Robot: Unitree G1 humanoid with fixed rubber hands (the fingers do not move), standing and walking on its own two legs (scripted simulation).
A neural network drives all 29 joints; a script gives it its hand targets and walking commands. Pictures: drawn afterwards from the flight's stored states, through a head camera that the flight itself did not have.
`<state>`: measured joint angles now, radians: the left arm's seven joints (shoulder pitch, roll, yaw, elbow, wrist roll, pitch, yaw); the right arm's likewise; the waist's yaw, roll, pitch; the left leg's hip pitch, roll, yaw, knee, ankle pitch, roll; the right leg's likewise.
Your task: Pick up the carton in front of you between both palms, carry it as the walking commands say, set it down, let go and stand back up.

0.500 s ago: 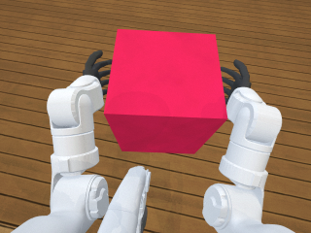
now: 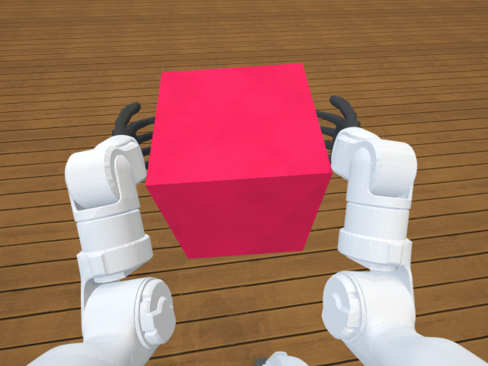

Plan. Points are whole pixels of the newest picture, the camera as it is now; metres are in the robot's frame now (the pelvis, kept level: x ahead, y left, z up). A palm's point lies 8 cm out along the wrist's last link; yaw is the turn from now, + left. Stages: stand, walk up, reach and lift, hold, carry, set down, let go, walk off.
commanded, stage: carry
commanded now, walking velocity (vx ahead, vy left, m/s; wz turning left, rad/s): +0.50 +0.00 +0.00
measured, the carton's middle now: (239, 170) +0.39 -0.02 +0.13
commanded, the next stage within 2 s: none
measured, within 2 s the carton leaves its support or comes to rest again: neither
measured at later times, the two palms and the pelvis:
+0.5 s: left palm (143, 110) +0.61 +0.18 +0.10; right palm (278, 101) +0.63 -0.12 +0.10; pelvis +0.33 +0.01 +0.00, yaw +1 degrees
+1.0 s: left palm (173, 55) +0.88 +0.13 +0.09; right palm (277, 51) +0.90 -0.16 +0.10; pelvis +0.66 -0.03 +0.00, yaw +3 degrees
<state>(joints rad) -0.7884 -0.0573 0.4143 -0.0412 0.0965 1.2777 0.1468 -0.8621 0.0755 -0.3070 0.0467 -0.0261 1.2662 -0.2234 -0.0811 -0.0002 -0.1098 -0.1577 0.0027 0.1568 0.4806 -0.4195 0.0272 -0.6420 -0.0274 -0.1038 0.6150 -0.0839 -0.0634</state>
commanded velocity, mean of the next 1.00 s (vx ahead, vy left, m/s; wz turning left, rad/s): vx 0.50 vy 0.00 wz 0.00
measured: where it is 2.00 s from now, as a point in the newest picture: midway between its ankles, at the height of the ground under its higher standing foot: (224, 196)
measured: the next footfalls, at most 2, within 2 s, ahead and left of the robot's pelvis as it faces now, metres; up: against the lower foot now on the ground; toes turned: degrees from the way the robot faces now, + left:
right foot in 0.04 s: +0.20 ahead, -0.09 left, +0.00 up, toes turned -5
left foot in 0.50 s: +0.46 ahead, +0.12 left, +0.00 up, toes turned +11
